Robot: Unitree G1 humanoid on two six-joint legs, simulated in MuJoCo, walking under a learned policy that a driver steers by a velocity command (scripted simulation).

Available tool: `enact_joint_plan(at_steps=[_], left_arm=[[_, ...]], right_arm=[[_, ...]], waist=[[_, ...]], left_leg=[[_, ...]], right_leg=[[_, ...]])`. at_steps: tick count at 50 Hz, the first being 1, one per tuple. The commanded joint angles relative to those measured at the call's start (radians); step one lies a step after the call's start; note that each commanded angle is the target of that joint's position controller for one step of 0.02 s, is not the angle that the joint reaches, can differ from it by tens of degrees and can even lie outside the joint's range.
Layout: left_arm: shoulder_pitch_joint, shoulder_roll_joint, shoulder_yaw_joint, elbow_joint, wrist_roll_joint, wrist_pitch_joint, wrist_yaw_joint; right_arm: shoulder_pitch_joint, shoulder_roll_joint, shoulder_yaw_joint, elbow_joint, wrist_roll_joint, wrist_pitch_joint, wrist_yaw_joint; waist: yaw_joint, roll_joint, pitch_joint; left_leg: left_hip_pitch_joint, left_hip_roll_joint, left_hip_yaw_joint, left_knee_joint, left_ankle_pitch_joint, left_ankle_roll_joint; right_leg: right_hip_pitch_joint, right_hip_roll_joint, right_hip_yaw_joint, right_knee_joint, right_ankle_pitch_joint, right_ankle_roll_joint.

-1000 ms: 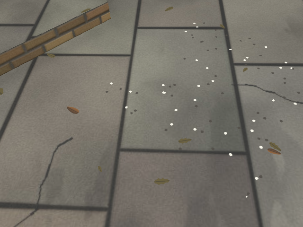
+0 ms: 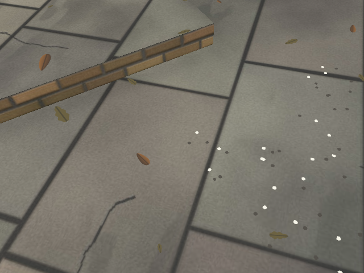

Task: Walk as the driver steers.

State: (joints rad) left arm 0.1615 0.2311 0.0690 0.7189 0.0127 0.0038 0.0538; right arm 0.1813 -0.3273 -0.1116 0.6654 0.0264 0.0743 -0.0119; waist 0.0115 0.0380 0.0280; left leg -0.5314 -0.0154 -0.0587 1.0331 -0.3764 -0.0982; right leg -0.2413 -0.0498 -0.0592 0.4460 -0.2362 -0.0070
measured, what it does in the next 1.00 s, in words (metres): steps on the spot: left foot, then right foot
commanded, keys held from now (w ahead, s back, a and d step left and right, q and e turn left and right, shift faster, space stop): q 0.18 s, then no key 0.50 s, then w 0.32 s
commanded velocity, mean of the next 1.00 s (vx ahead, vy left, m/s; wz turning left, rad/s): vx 0.08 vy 0.00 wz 0.24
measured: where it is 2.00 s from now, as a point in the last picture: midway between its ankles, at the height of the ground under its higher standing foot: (166, 252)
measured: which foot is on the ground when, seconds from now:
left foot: up 0.00-0.14, down 0.16-1.00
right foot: down 0.00-0.16, up 0.18-0.56, down 0.58-0.94, up 0.96-1.00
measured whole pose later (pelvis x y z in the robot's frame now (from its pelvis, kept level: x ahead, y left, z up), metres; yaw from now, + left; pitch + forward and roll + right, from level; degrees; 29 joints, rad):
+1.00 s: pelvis +0.07 +0.06 -0.01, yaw +12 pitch +1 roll +0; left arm 0.28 0.26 0.04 0.81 -0.03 -0.06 0.01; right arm 0.33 -0.26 -0.07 0.78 0.01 -0.08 0.02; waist -0.02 -0.03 -0.01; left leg -0.19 -0.05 0.01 0.54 -0.37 0.06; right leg -0.33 -0.01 0.05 0.90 -0.46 -0.02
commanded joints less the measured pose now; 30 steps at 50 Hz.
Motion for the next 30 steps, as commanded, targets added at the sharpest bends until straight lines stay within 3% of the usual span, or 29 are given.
enact_joint_plan(at_steps=[1, 4, 6, 7, 8, 9, 10, 11, 12, 13, 14, 17, 20, 23, 26, 28, 29, 30], left_arm=[[-0.004, 0.217, 0.061, -0.057, -0.005, -0.001, 0.002], [-0.006, 0.236, 0.068, -0.054, -0.019, -0.003, -0.011], [-0.026, 0.24, 0.069, -0.053, -0.037, -0.005, -0.015], [-0.021, 0.226, 0.066, -0.046, -0.045, -0.006, -0.017], [0.038, 0.187, 0.057, -0.024, -0.035, -0.01, -0.023], [0.031, 0.114, 0.031, -0.066, 0.023, -0.014, -0.031], [-0.048, 0.137, 0.033, -0.097, 0.016, -0.02, -0.025], [-0.089, 0.186, 0.045, -0.093, -0.007, -0.015, -0.021], [-0.086, 0.189, 0.048, -0.083, -0.017, -0.009, -0.017], [-0.066, 0.185, 0.049, -0.059, -0.009, -0.003, -0.009], [-0.045, 0.189, 0.051, -0.052, -0.004, 0.003, -0.005], [0.006, 0.157, 0.041, -0.025, -0.013, 0.009, -0.014], [-0.02, 0.128, 0.024, -0.025, -0.011, 0.012, -0.017], [-0.035, 0.139, 0.021, -0.027, -0.014, 0.01, -0.022], [-0.023, 0.142, 0.02, -0.019, -0.016, 0.002, -0.024], [0.019, 0.124, 0.011, 0.001, -0.003, -0.01, -0.033], [0.033, 0.153, 0.013, 0.003, 0.01, -0.016, -0.033], [0.033, 0.214, 0.025, 0.0, 0.009, -0.016, -0.031]], right_arm=[[-0.081, -0.029, 0.008, -0.123, -0.002, -0.014, 0.017], [-0.071, -0.052, -0.002, -0.134, 0.001, -0.008, 0.029], [-0.032, -0.05, -0.008, -0.127, 0.003, -0.005, 0.039], [0.01, -0.052, -0.015, -0.111, 0.001, -0.006, 0.038], [0.053, -0.092, -0.031, -0.102, -0.002, -0.008, 0.028], [0.088, -0.229, -0.06, -0.122, -0.009, -0.016, 0.01], [0.085, -0.223, -0.047, -0.138, -0.048, -0.04, 0.02], [0.073, -0.171, -0.031, -0.131, -0.056, -0.06, 0.026], [0.026, -0.138, -0.019, -0.117, -0.045, -0.071, 0.022], [-0.015, -0.111, -0.01, -0.117, -0.028, -0.07, 0.015], [-0.047, -0.095, -0.001, -0.115, -0.016, -0.067, 0.009], [-0.061, -0.073, 0.013, -0.103, -0.03, -0.067, -0.002], [-0.058, -0.07, 0.017, -0.084, -0.032, -0.067, -0.007], [-0.052, -0.082, 0.018, -0.065, -0.038, -0.062, -0.002], [-0.059, -0.061, 0.031, -0.044, -0.035, -0.063, 0.005], [-0.061, -0.03, 0.047, -0.025, -0.028, -0.066, 0.007], [-0.027, -0.014, 0.053, -0.015, -0.039, -0.074, 0.008], [0.014, -0.022, 0.049, -0.01, -0.053, -0.083, 0.016]], waist=[[0.032, -0.222, -0.1], [0.03, -0.238, -0.099], [-0.003, -0.23, -0.1], [-0.026, -0.207, -0.11], [-0.03, -0.103, -0.133], [-0.008, 0.233, -0.156], [-0.062, 0.256, -0.213], [-0.083, 0.14, -0.193], [-0.051, 0.106, -0.147], [-0.032, 0.058, -0.138], [-0.012, 0.069, -0.13], [0.01, 0.08, -0.153], [-0.008, 0.084, -0.136], [-0.028, 0.097, -0.103], [-0.022, 0.093, -0.076], [0.017, 0.052, -0.076], [0.005, 0.006, -0.103], [-0.044, -0.094, -0.108]], left_leg=[[-0.008, 0.032, 0.062, -0.144, -0.023, 0.007], [0.085, 0.022, 0.111, -0.279, -0.013, 0.042], [0.173, 0.007, 0.137, -0.447, 0.082, 0.086], [0.267, -0.018, 0.149, -0.567, 0.18, 0.117], [0.426, 0.008, 0.066, -0.647, 0.351, 0.155], [0.633, 0.292, -0.317, -0.627, 0.816, 0.267], [0.562, 0.428, -0.465, -0.643, 0.887, 0.468], [0.534, 0.377, -0.377, -0.66, 0.806, 0.461], [0.498, 0.316, -0.292, -0.656, 0.738, 0.4], [0.482, 0.27, -0.247, -0.653, 0.676, 0.351], [0.447, 0.246, -0.216, -0.658, 0.681, 0.333], [0.412, 0.212, -0.165, -0.677, 0.67, 0.33], [0.402, 0.202, -0.164, -0.689, 0.548, 0.324], [0.352, 0.206, -0.193, -0.703, 0.423, 0.336], [0.327, 0.201, -0.227, -0.696, 0.343, 0.327], [0.285, 0.162, -0.208, -0.67, 0.317, 0.271], [0.26, 0.125, -0.188, -0.647, 0.269, 0.222], [0.236, 0.057, -0.126, -0.611, 0.189, 0.184]], right_leg=[[0.163, -0.242, 0.132, -0.089, 0.438, -0.204], [0.143, -0.262, 0.11, -0.066, 0.426, -0.196], [0.126, -0.262, 0.085, -0.006, 0.404, -0.16], [0.089, -0.24, 0.05, 0.056, 0.356, -0.119], [-0.021, -0.193, -0.022, 0.188, 0.231, -0.045], [-0.338, -0.067, -0.112, 0.528, -0.297, 0.062], [-0.451, 0.025, 0.046, 0.716, -0.481, 0.088], [-0.456, 0.001, 0.102, 0.796, -0.428, 0.082], [-0.46, -0.012, 0.112, 0.785, -0.345, 0.069], [-0.453, -0.025, 0.12, 0.75, -0.276, 0.069], [-0.418, -0.025, 0.119, 0.727, -0.218, 0.074], [-0.319, -0.006, 0.108, 0.653, -0.124, 0.088], [-0.253, -0.015, 0.109, 0.458, -0.104, 0.091], [-0.167, -0.01, 0.098, 0.326, -0.136, 0.084], [-0.087, 0.0, 0.089, 0.179, -0.114, 0.069], [0.057, 0.001, 0.087, -0.042, 0.107, 0.045], [0.142, -0.052, 0.143, -0.044, 0.259, 0.028], [0.165, -0.102, 0.171, 0.006, 0.374, -0.007]])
